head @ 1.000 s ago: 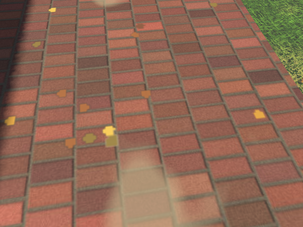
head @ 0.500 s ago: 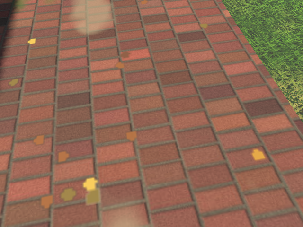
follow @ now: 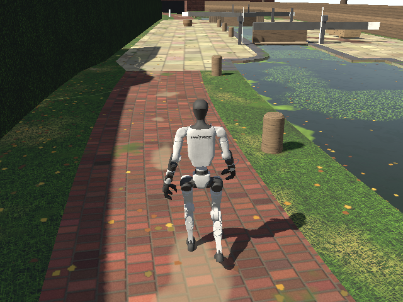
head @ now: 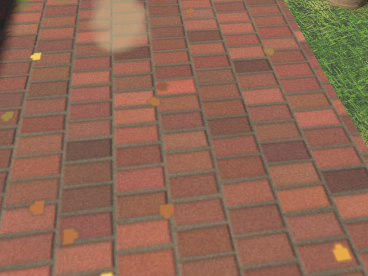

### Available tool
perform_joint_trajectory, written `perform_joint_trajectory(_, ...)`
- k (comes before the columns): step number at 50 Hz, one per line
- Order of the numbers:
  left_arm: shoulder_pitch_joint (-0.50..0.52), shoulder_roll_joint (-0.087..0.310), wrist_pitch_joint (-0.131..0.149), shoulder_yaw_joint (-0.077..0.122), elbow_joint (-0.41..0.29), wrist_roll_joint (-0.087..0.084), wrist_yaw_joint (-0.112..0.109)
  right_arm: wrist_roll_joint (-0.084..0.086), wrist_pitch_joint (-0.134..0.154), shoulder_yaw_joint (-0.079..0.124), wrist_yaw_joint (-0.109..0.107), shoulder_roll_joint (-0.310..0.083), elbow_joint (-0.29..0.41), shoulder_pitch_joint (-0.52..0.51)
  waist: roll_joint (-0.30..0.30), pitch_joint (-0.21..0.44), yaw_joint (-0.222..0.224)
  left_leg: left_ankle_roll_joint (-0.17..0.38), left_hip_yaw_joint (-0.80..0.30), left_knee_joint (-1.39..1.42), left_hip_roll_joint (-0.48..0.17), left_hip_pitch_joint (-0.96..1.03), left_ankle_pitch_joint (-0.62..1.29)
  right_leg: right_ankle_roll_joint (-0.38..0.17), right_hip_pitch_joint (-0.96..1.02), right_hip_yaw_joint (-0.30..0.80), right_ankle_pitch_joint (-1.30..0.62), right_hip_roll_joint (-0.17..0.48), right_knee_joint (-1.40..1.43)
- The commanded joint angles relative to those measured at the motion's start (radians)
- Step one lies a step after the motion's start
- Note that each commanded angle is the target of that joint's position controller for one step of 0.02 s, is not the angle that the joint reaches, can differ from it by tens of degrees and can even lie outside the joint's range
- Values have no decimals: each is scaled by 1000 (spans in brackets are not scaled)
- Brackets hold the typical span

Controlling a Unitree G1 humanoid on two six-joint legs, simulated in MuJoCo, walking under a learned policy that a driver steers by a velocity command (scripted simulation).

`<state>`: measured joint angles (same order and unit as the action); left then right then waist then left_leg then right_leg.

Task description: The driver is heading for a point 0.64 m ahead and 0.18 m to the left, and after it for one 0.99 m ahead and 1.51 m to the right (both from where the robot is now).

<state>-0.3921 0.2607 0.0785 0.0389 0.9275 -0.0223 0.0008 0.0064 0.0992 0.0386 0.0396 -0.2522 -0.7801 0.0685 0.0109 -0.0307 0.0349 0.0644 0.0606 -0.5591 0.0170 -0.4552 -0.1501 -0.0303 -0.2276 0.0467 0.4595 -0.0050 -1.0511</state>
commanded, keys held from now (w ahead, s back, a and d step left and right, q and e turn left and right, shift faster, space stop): w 0.22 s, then w+q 0.68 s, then w+e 0.10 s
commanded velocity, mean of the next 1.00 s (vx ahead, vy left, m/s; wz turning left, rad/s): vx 0.50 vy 0.00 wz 0.30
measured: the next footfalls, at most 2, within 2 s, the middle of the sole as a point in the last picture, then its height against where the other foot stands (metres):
right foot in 0.46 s outside the picture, level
left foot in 0.98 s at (144, 229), level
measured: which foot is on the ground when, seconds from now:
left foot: down 0.00-0.48, up 0.50-0.96, down 0.98-1.00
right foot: up 0.00-0.44, down 0.46-1.00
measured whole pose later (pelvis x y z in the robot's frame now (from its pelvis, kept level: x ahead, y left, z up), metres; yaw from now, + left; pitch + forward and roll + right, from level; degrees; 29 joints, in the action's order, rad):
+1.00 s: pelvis +0.51 +0.05 -0.01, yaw +22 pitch +1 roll -2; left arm -0.31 0.29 0.06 0.08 0.95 -0.02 -0.01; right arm 0.02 0.03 0.07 0.04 -0.26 -0.71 0.06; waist -0.01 -0.05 0.05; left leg 0.09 0.06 -0.63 -0.02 -0.51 -0.13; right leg 0.05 0.02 -0.25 0.46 0.12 -0.58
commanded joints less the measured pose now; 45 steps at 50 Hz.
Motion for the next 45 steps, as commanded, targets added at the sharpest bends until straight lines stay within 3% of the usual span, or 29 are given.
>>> perform_joint_trajectory(1,91,136,43,30,-115,-8,-3,-1,-3,35,-7,-124,-5,167,-54,109,-88,190,-438,308,-309,464,-11,-17,-494,31,-100,104,-209)
perform_joint_trajectory(3,52,101,16,35,-103,7,-11,-15,8,26,0,-90,-5,117,-88,70,-25,170,-325,374,-247,301,67,-12,-370,36,-178,148,-123)
perform_joint_trajectory(5,34,69,-5,32,-98,10,-15,-11,18,31,0,-104,-24,132,-86,54,-6,185,-260,413,-232,245,137,4,-352,23,-213,155,-77)
perform_joint_trajectory(7,99,73,-10,34,-123,17,-19,-11,19,38,-10,-129,-44,163,-72,23,-13,191,-219,435,-229,248,193,24,-417,18,-294,164,7)
perform_joint_trajectory(12,288,45,4,25,-174,20,-6,2,3,40,-33,-150,-81,251,-59,-9,-73,147,-145,443,-191,302,209,33,-440,-12,-540,136,318)
perform_joint_trajectory(16,421,47,20,19,-218,10,13,15,-15,43,-39,-167,-115,332,-60,-38,-116,146,-183,399,-214,379,158,41,-423,-20,-544,90,479)
perform_joint_trajectory(18,455,59,32,20,-236,7,26,18,-25,47,-46,-172,-123,346,-71,-42,-113,140,-219,353,-240,421,154,33,-404,-9,-502,76,533)
perform_joint_trajectory(20,421,91,42,30,-232,6,31,19,-33,54,-52,-185,-122,332,-94,-22,-78,121,-256,301,-259,443,181,17,-320,-5,-439,60,570)
perform_joint_trajectory(21,367,108,47,38,-220,6,30,19,-37,57,-53,-191,-118,314,-106,5,-43,109,-259,248,-253,437,242,4,-232,-20,-410,45,590)
perform_joint_trajectory(22,246,144,50,59,-184,10,23,16,-39,51,-53,-175,-112,301,-95,78,16,84,-230,120,-202,405,342,-23,-53,-37,-401,30,615)
perform_joint_trajectory(23,68,205,53,79,-151,26,12,2,-37,33,-51,-125,-88,286,-44,226,91,48,-185,-138,-138,256,245,-81,239,64,-421,147,562)
perform_joint_trajectory(24,-42,303,41,106,-131,39,6,7,-20,2,-49,-14,-61,399,204,388,69,-30,-77,-520,18,-137,-140,-218,639,451,-298,403,600)
perform_joint_trajectory(25,-51,222,36,83,-133,34,8,24,-6,11,-46,-65,-66,395,260,433,79,-30,-190,-685,10,-263,-437,-247,638,659,-180,444,712)
perform_joint_trajectory(26,22,155,35,63,-143,28,5,45,-5,37,-46,-150,-51,320,176,275,73,-22,-203,-745,-44,-330,-372,-196,509,510,-141,411,732)
perform_joint_trajectory(28,149,91,33,42,-147,24,7,32,-18,43,-52,-134,-37,245,88,111,21,-24,-166,-681,-119,-282,-221,-149,244,281,-233,332,801)
perform_joint_trajectory(29,187,72,37,37,-144,29,9,27,-32,50,-51,-117,-38,255,111,70,-12,-26,-170,-640,-147,-232,-175,-135,155,197,-269,300,842)
perform_joint_trajectory(31,216,77,45,43,-132,34,10,28,-58,47,-47,-72,-31,268,110,37,-40,-35,-155,-617,-160,-178,-128,-142,64,95,-344,281,897)
perform_joint_trajectory(33,211,100,52,53,-116,37,5,23,-74,49,-48,-64,-9,242,79,16,-50,-43,-162,-575,-165,-211,-64,-154,54,21,-420,285,921)
perform_joint_trajectory(37,186,132,44,64,-91,37,-10,16,-71,47,-31,-57,30,147,53,-8,-30,-50,-144,-363,-158,-240,118,-142,100,-110,-485,270,932)
perform_joint_trajectory(42,128,177,21,78,-68,18,-19,14,-67,35,2,-48,99,-21,32,-58,27,-28,-62,-160,-140,-233,156,-124,200,-199,-484,297,918)
perform_joint_trajectory(45,111,202,1,89,-55,1,-18,14,-71,41,15,-68,135,-56,43,-64,20,9,-18,-108,-113,-219,41,-100,293,-229,-604,324,844)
